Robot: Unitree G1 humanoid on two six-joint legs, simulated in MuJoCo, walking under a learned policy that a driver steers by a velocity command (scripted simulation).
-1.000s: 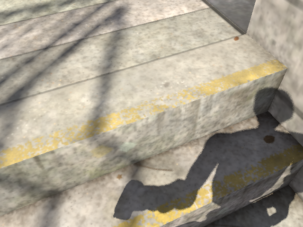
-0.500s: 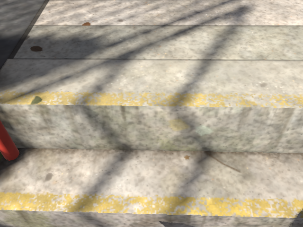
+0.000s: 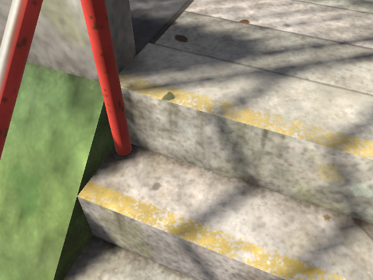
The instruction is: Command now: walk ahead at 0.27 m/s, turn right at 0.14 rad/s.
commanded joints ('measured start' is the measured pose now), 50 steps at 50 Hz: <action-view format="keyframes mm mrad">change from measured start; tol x64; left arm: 1 -96 -3 -14 -23 25 -13 -29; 50 -400 125 9 -411 42 -5 51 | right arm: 1 424 -374 -113 105 -20 -6 -54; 50 216 -173 -68 -183 -30 -115 -137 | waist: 1 -237 313 68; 24 64 -306 -440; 43 -291 649 95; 50 -149 -376 137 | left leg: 1 529 345 -851 -507 -751 445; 17 420 327 214 -825 83 120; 20 301 324 332 -389 1845 273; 24 -211 27 -60 781 321 96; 29 -398 -104 -98 1336 379 81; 50 427 199 -668 -251 -176 326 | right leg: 1 -755 109 272 702 -56 -32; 12 -1082 47 363 1682 83 -54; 23 432 257 523 274 -151 -129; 41 -718 266 562 -529 278 207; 44 -450 391 431 1108 -182 15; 50 -882 58 396 973 -36 79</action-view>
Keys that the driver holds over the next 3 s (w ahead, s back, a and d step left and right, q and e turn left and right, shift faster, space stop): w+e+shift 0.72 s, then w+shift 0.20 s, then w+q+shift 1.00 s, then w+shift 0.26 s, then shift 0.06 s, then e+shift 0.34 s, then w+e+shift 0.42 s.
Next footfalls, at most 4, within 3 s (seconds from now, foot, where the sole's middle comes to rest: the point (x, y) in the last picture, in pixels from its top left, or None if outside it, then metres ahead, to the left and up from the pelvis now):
0.46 right None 0.25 -0.21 -0.53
0.90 left None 0.21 -0.11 -0.53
1.10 right None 0.12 -0.45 -0.54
1.52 left None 0.38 -0.41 -0.32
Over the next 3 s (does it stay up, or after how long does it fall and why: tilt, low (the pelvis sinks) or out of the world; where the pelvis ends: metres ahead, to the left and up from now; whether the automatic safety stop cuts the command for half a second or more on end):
stays up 1.23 -0.51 0.66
